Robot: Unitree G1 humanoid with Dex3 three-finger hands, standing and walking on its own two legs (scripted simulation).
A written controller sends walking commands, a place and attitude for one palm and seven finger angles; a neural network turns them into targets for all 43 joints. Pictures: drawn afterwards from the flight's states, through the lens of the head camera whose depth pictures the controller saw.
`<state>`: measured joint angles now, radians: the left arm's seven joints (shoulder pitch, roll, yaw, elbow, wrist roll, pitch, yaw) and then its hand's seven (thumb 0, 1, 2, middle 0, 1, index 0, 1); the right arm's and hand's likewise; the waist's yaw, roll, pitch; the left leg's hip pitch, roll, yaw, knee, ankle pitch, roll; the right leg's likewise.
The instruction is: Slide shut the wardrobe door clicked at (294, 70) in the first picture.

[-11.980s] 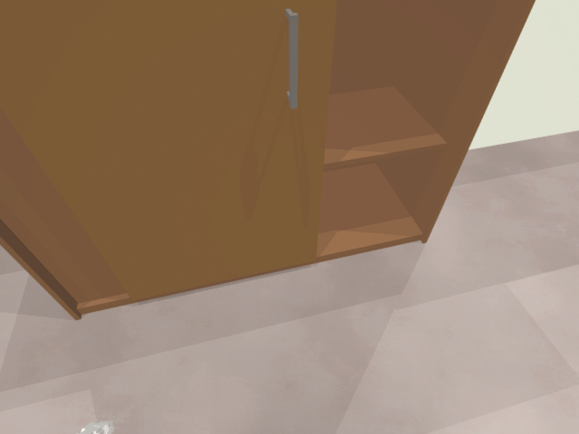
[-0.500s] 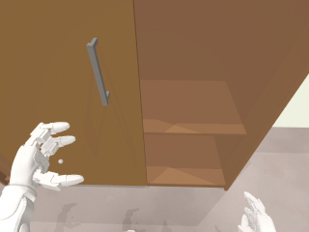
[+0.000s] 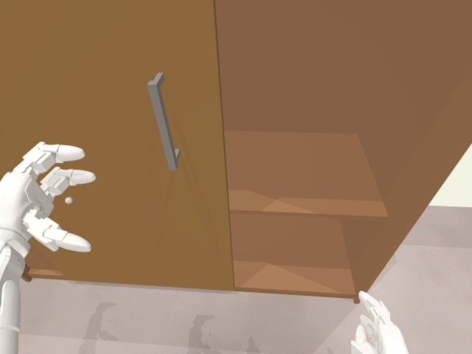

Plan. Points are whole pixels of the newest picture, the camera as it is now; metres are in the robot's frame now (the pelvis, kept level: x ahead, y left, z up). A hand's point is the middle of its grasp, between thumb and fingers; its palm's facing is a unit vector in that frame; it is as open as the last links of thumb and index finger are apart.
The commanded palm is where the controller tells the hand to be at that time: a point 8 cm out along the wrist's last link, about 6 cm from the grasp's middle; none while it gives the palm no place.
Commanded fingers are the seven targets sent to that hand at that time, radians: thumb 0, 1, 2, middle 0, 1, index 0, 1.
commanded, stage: raise the hand with hooked fingers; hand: left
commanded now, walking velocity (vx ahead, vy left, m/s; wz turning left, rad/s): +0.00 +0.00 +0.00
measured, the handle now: (167, 125) +0.50 +0.20 +0.14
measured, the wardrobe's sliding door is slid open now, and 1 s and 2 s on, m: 0.50 0.50 0.50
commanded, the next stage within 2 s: move the hooked fingers beside the handle in 0.48 s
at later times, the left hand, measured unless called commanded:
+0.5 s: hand (84, 193) +0.29 +0.26 +0.17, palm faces +0.07 -0.99 -0.11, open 14.0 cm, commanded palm +0.26 +0.31 +0.17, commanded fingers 0.00 -0.50 0.30 -0.30 -1.20 -0.30 -1.20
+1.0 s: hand (105, 172) +0.33 +0.25 +0.17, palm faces +0.05 -1.00 -0.08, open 14.0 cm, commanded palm +0.31 +0.30 +0.16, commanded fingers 0.00 -0.50 0.30 -0.30 -1.20 -0.30 -1.20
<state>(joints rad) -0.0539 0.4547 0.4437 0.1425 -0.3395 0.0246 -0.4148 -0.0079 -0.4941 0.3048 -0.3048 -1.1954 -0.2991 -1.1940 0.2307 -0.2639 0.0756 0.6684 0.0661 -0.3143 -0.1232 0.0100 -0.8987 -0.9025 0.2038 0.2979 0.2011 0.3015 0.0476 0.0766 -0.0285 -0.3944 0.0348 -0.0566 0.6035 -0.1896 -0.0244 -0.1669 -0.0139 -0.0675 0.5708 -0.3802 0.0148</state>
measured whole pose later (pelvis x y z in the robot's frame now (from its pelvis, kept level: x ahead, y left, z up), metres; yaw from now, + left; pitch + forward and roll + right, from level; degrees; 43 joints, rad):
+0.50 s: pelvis +0.01 -0.01 +0.00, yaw -1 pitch -1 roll -1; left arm -0.05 0.45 0.46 0.17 -0.35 0.03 -0.43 -0.01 -0.50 0.30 -0.31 -1.20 -0.30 -1.20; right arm 0.24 -0.28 0.05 0.67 0.07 -0.30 -0.12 0.01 -0.90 -0.90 0.20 0.30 0.20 0.30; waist 0.03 0.08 -0.04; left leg -0.37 0.04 -0.05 0.58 -0.20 -0.04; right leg -0.16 -0.01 -0.06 0.56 -0.39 0.00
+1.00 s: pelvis +0.01 -0.01 +0.00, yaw -1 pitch +1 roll -1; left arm -0.22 0.45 0.43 0.35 -0.31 0.02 -0.42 -0.01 -0.50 0.30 -0.30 -1.20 -0.30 -1.20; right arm 0.25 -0.28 0.05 0.67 0.07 -0.26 -0.12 0.01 -0.90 -0.90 0.20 0.30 0.20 0.30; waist 0.01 0.08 -0.04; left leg -0.40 0.04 -0.05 0.59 -0.20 -0.04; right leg -0.18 -0.01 -0.05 0.57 -0.39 0.00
